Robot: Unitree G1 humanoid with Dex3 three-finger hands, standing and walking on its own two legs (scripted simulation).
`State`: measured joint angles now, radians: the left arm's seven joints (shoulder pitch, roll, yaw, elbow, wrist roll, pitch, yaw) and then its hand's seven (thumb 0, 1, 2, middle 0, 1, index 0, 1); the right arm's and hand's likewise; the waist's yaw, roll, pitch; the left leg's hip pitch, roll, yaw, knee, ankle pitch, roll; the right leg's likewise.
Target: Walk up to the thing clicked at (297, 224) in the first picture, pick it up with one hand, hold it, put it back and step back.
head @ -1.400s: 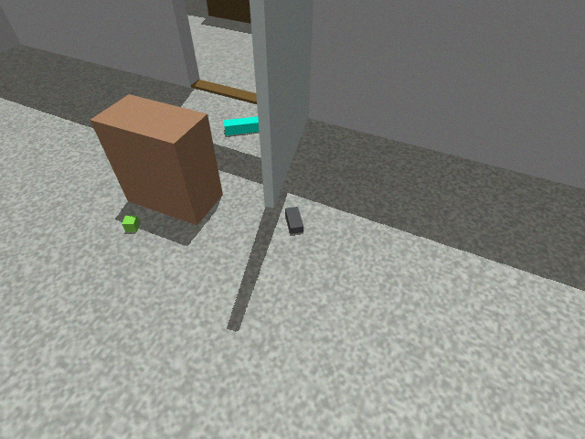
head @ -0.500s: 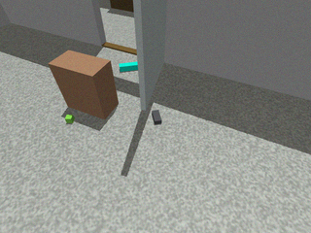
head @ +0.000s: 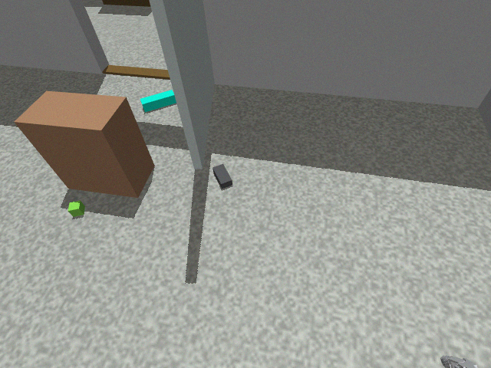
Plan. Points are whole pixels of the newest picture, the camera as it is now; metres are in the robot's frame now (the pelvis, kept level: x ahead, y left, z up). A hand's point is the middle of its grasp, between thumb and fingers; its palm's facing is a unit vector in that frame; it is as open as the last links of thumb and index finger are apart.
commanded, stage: walk up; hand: left
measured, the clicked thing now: (222, 176) +1.15 +0.19 -0.75
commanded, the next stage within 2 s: none
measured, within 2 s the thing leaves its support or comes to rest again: neither
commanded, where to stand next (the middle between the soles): +0.71 +0.44 m, yaw -68 degrees
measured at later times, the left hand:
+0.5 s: hand (111, 238) +0.41 +0.33 -0.11, palm faces -0.31 -0.78 -0.55, open 7.3 cm
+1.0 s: hand (92, 174) +0.65 +0.47 -0.15, palm faces -0.58 -0.62 -0.54, open 7.4 cm
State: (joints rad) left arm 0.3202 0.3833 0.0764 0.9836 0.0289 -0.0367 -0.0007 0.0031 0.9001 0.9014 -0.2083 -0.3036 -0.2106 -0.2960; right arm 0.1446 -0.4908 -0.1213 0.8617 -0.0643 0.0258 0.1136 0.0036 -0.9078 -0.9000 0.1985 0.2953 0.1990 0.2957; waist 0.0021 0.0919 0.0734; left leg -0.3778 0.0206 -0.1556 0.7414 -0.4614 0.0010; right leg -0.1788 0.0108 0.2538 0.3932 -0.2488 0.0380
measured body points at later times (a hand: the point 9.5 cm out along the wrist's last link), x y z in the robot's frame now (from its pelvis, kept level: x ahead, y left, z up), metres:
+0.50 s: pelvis +0.18 +0.10 -0.03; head +0.20 +0.05 +0.42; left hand +0.43 +0.37 -0.08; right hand +0.10 -0.20 -0.17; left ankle +0.11 +0.21 -0.68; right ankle +0.19 -0.03 -0.74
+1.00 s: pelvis +0.41 +0.25 -0.02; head +0.45 +0.22 +0.43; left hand +0.68 +0.50 -0.12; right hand +0.27 -0.05 -0.12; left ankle +0.50 +0.29 -0.74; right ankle +0.35 +0.14 -0.66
